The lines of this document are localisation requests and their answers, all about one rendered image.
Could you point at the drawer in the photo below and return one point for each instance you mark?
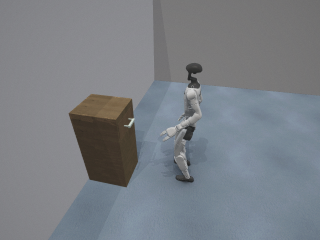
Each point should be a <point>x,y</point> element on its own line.
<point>125,121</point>

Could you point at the robot torso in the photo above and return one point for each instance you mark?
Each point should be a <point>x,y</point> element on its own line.
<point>188,111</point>

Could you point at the cabinet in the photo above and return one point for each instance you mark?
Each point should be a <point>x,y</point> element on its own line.
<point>95,123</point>

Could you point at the robot left upper arm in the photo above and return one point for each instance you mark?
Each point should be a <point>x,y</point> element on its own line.
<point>192,98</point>

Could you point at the robot right hand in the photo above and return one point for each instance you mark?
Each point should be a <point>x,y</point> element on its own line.
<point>183,115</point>

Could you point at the robot left foot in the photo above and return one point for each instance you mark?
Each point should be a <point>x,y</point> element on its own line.
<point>184,179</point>

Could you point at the robot left forearm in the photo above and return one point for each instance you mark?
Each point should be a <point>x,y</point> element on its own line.
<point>190,121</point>

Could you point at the robot left hand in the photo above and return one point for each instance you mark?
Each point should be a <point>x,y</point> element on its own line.
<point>170,133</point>

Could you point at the handle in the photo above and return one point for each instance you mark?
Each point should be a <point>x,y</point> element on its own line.
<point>131,123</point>

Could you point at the robot right upper arm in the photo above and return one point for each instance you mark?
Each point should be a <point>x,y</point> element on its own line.
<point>201,98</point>

